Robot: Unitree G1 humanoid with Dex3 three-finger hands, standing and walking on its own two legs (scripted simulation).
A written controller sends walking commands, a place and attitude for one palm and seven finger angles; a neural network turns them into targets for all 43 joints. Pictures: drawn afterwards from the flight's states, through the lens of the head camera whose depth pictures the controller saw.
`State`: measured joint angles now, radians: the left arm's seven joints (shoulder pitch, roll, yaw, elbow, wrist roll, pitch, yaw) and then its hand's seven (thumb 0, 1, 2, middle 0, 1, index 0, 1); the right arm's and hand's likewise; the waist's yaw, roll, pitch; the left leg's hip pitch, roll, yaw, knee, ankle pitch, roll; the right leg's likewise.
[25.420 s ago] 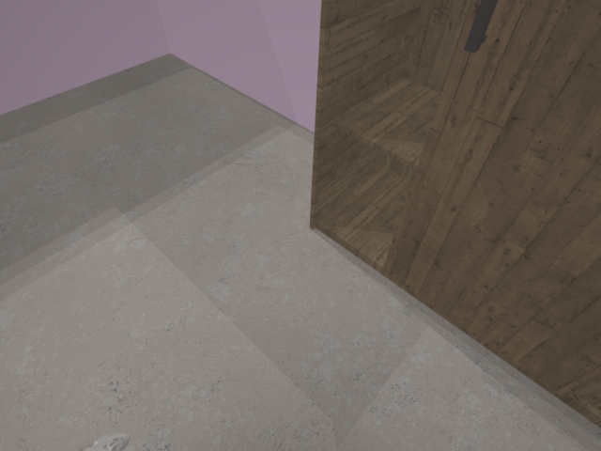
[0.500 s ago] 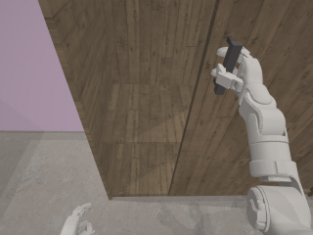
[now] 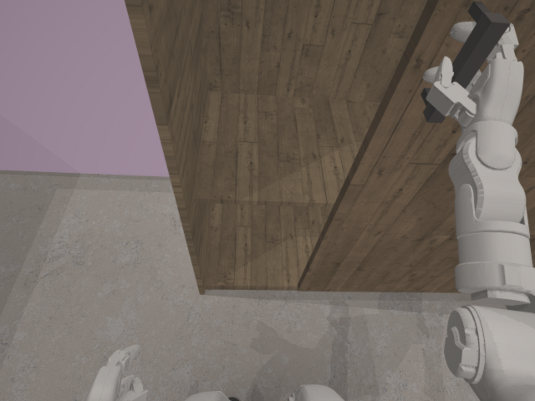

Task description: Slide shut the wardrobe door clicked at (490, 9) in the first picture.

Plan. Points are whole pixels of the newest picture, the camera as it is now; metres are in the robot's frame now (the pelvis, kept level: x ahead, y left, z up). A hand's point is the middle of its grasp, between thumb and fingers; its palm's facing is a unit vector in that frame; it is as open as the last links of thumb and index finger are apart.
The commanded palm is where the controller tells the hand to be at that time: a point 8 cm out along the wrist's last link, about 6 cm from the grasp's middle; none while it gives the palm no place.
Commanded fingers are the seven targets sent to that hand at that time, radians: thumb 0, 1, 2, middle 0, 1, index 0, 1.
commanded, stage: step sideways, sliding the door along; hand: right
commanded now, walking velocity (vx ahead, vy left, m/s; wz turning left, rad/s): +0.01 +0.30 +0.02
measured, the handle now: (454, 65) +0.49 -0.22 +0.24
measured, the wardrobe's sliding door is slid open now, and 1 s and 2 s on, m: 0.35 0.12 0.00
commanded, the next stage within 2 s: none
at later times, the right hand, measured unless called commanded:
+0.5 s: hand (374, 82) +0.45 -0.11 +0.23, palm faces +0.36 +0.93 -0.07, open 6.7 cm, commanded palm +0.42 -0.08 +0.24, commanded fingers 0.00 -0.90 -0.90 0.45 1.40 0.45 1.40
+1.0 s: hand (269, 84) +0.44 +0.02 +0.22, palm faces +0.08 +0.99 -0.14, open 6.9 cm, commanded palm +0.42 -0.01 +0.23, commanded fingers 0.00 -0.90 -0.90 0.45 1.40 0.45 1.40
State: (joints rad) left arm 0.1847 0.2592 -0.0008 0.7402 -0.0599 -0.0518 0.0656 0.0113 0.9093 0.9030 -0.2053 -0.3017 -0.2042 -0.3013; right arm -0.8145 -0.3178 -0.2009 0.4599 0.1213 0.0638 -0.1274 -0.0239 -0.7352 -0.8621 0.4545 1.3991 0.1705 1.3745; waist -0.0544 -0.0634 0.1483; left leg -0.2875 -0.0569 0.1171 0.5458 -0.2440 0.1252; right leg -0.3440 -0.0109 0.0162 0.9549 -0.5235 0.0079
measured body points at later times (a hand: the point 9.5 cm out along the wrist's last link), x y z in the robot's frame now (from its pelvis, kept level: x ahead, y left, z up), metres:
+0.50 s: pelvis +0.04 +0.11 +0.00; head +0.11 +0.11 +0.44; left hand +0.29 +0.28 -0.10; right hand +0.43 -0.16 +0.24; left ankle +0.07 +0.22 -0.73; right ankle +0.02 -0.11 -0.71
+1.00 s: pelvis +0.06 +0.14 +0.00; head +0.14 +0.16 +0.44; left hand +0.28 +0.34 -0.11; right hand +0.43 -0.03 +0.23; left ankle +0.10 +0.25 -0.72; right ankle +0.03 -0.06 -0.73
